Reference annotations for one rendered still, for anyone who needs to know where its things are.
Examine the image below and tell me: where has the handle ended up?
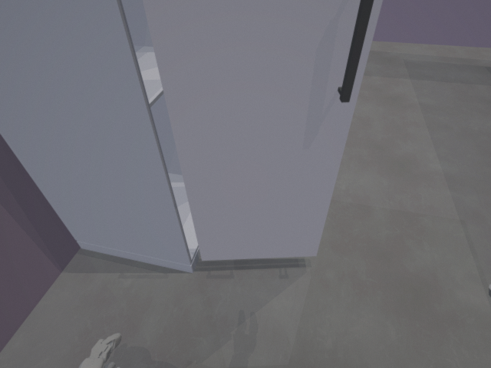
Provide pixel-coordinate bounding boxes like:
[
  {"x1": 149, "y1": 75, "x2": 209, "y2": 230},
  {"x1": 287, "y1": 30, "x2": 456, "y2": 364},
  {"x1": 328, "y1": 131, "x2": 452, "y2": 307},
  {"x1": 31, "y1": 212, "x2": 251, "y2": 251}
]
[{"x1": 338, "y1": 0, "x2": 374, "y2": 103}]

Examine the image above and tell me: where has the robot left hand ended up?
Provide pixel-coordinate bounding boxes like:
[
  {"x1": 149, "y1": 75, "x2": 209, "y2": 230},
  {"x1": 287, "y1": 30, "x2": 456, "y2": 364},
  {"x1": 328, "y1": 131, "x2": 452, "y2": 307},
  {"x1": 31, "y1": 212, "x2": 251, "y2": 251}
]
[{"x1": 78, "y1": 333, "x2": 122, "y2": 368}]

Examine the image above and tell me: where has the fridge door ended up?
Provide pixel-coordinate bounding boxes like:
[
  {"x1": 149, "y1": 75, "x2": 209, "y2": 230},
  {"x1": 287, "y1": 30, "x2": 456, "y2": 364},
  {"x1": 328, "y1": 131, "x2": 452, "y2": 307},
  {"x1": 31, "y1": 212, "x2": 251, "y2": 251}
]
[{"x1": 143, "y1": 0, "x2": 383, "y2": 261}]

